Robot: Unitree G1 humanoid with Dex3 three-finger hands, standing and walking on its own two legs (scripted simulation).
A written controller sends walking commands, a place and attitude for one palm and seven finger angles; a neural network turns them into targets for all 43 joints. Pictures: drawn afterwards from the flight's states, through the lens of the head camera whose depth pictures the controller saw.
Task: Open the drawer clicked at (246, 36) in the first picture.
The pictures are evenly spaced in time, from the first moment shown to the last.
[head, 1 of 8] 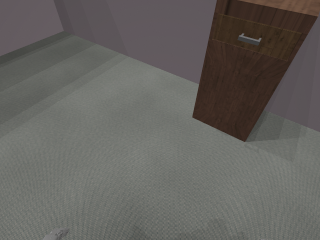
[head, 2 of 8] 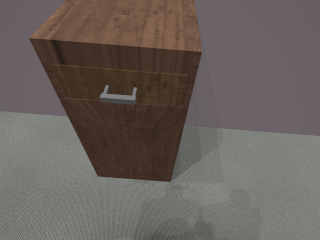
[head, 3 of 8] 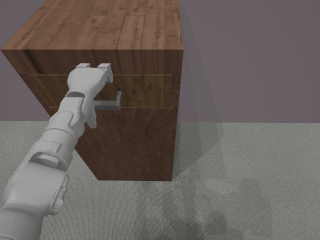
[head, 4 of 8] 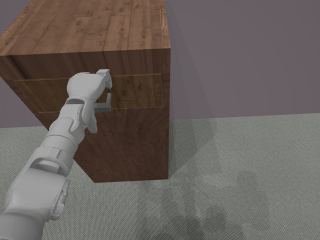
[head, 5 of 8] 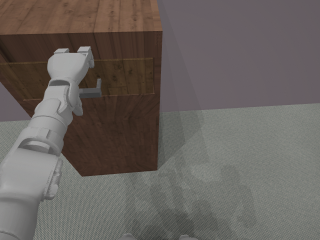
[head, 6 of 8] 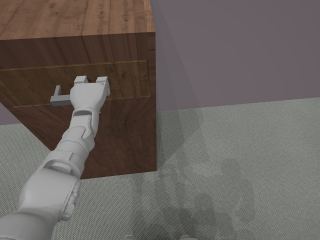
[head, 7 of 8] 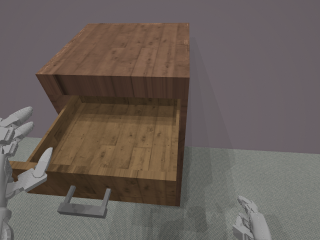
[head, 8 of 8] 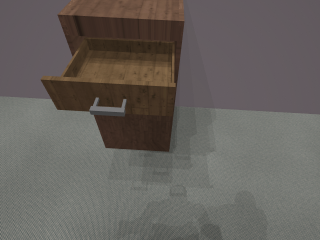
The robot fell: no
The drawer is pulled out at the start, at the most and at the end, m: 0.00 0.30 0.28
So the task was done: yes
